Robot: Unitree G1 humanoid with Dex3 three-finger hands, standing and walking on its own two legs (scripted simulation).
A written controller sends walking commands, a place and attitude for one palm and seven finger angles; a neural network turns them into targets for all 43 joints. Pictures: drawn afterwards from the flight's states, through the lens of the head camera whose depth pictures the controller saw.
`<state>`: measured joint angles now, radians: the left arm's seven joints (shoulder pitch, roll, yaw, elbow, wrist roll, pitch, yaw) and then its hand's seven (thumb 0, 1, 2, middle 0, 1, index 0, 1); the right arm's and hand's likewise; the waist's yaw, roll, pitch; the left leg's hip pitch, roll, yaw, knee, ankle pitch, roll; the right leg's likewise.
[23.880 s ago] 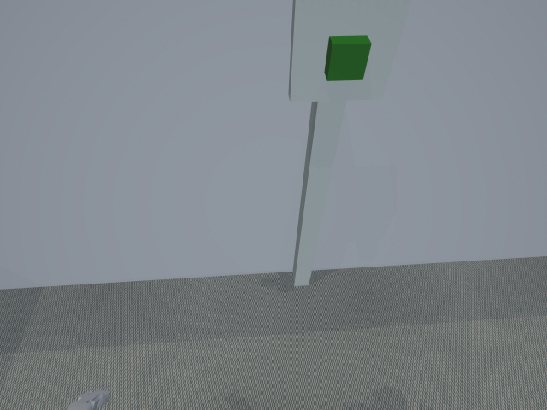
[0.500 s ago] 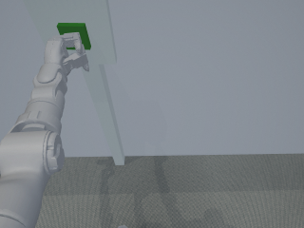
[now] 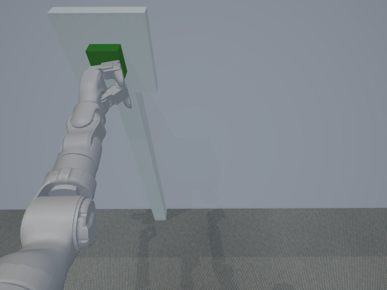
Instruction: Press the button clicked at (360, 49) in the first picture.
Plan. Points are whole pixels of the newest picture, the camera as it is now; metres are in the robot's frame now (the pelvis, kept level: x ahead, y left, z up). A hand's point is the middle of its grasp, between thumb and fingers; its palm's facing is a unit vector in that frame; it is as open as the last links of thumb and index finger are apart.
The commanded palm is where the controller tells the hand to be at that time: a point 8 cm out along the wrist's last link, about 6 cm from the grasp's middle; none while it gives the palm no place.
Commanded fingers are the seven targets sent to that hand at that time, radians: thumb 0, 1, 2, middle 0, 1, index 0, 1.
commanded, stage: pull the fist back off the button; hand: left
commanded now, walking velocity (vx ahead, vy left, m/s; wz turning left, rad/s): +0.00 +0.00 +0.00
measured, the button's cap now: (108, 61) +0.54 +0.18 +0.21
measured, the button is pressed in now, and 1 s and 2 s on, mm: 0 0 0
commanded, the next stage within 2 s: draw the hand back to the body in 0.52 s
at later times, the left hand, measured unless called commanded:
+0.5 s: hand (109, 118) +0.39 +0.15 +0.18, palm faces +0.03 -1.00 -0.02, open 3.1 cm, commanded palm +0.37 +0.20 +0.18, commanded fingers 0.00 0.90 0.90 -1.30 -1.50 -1.30 -1.50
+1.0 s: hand (90, 142) +0.33 +0.17 +0.18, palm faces +0.04 -1.00 -0.02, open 3.1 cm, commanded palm +0.30 +0.22 +0.18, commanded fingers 0.00 0.90 0.90 -1.30 -1.50 -1.30 -1.50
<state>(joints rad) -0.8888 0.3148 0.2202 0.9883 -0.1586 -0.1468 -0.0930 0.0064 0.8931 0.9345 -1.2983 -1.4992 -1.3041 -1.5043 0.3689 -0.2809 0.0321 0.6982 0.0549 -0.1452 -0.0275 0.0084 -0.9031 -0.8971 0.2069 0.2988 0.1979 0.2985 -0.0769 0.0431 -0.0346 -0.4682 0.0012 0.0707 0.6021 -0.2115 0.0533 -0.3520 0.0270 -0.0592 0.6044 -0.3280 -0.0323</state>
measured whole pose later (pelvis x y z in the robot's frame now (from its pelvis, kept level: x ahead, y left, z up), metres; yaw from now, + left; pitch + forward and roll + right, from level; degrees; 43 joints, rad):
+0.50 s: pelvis +0.03 -0.02 +0.01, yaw +1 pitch -1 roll +0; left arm -0.41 0.27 0.17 0.32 -0.24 0.13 -0.15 0.01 0.90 0.90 -1.30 -1.50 -1.30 -1.50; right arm 0.19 -0.28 0.04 0.61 0.09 -0.05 -0.06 0.01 -0.90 -0.90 0.20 0.30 0.20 0.30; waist 0.02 0.05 -0.03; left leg -0.29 0.00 0.04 0.51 -0.21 0.02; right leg -0.16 0.04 -0.08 0.50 -0.33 -0.06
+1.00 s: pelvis +0.02 -0.02 +0.01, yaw +0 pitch -2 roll +0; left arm -0.15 0.29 0.24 0.07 -0.28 0.16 -0.19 0.01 0.90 0.90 -1.30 -1.50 -1.30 -1.50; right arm 0.24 -0.28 0.05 0.61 0.09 -0.04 -0.07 0.01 -0.90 -0.90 0.21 0.30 0.20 0.30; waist 0.02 0.06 -0.04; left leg -0.25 0.00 0.06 0.49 -0.21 0.02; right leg -0.13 0.04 -0.06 0.48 -0.32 -0.05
